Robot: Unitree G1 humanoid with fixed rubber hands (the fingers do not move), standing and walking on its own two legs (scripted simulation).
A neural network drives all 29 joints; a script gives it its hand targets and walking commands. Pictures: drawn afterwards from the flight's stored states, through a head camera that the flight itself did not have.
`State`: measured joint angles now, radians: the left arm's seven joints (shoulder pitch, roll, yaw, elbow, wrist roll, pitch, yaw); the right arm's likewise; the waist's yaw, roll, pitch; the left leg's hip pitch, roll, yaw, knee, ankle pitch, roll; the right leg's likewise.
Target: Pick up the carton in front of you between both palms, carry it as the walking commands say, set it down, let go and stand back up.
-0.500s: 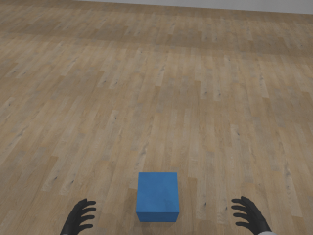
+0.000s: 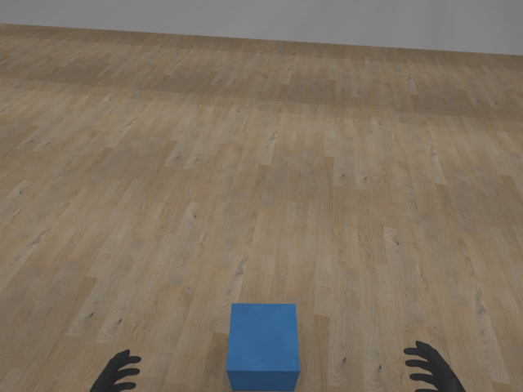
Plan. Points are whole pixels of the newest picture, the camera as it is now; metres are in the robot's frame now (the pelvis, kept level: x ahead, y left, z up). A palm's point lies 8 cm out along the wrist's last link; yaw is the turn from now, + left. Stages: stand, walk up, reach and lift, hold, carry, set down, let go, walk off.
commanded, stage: stand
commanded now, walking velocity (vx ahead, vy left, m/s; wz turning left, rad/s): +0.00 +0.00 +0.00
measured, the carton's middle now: (263, 348) +0.40 +0.02 -0.65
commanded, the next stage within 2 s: none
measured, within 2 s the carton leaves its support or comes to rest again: neither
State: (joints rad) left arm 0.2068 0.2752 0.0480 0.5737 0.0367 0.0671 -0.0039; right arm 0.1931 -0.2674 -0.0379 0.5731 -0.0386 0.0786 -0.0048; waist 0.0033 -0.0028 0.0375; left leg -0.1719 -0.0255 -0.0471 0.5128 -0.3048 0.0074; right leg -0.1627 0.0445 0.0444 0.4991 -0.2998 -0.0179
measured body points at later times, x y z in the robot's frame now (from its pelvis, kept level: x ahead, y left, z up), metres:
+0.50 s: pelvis +0.01 +0.01 +0.00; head +0.02 +0.01 +0.45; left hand +0.14 +0.30 -0.10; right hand +0.15 -0.29 -0.10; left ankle -0.02 +0.11 -0.74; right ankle -0.02 -0.11 -0.74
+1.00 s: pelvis +0.00 +0.01 +0.01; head -0.01 +0.01 +0.46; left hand +0.10 +0.31 -0.10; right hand +0.11 -0.30 -0.10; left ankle -0.02 +0.12 -0.74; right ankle -0.02 -0.11 -0.74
